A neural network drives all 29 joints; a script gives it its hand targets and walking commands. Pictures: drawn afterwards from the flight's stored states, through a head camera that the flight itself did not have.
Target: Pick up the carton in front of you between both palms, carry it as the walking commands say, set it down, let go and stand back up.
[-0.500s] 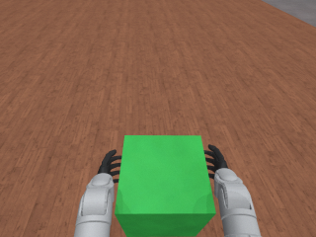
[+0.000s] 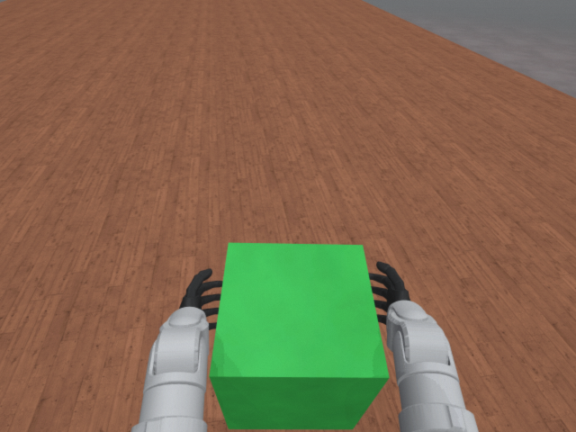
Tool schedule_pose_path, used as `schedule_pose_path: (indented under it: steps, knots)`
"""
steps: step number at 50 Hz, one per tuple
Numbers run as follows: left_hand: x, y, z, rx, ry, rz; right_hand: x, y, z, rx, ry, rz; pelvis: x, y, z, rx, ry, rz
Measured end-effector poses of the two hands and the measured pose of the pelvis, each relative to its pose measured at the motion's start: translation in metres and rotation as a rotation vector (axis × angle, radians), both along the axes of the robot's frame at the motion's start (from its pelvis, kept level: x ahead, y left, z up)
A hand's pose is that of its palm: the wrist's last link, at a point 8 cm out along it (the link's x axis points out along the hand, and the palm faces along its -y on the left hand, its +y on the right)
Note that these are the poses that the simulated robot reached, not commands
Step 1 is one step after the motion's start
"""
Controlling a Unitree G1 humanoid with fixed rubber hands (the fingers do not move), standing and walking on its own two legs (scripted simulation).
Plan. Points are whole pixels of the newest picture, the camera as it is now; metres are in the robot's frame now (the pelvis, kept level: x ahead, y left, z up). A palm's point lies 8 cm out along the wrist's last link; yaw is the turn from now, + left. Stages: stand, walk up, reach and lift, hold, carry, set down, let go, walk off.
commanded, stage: set down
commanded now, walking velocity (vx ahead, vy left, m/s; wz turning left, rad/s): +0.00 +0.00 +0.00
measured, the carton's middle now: (293, 340) +0.30 +0.00 -0.03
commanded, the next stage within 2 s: none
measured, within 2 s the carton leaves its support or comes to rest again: neither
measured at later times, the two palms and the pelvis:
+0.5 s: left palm (205, 333) +0.35 +0.16 -0.10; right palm (365, 329) +0.35 -0.14 -0.09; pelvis +0.00 +0.00 -0.04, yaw -1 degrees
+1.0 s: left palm (209, 351) +0.40 +0.18 -0.26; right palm (341, 350) +0.40 -0.12 -0.24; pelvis -0.03 +0.00 -0.17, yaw -3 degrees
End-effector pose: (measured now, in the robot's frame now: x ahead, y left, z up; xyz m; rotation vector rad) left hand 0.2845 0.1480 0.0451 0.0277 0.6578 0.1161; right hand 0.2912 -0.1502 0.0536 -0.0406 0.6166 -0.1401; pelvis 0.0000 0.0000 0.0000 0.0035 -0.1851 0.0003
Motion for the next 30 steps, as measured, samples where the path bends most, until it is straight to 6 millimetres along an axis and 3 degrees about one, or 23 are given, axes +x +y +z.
schedule_pose_path:
  steps: [8, 14, 22, 30]
  knots:
    - [0.023, -0.004, -0.004, -0.051, 0.005, 0.007, 0.016, -0.004, -0.002, 0.025, 0.002, -0.054, 0.004, 0.001, -0.005, 0.006, 0.004, -0.028]
    - [0.046, -0.003, -0.03, -0.056, 0.042, -0.006, 0.035, -0.002, -0.025, 0.023, 0.038, -0.073, 0.006, 0.001, -0.011, 0.005, 0.066, -0.025]
    - [0.065, 0.006, -0.11, -0.008, 0.061, -0.042, 0.055, 0.007, -0.103, -0.01, 0.06, -0.054, 0.001, -0.001, -0.028, -0.005, 0.302, -0.021]
    - [0.077, 0.013, -0.2, -0.007, 0.027, -0.055, 0.065, 0.014, -0.19, 0.012, 0.023, -0.075, -0.005, -0.003, -0.067, -0.015, 0.59, -0.021]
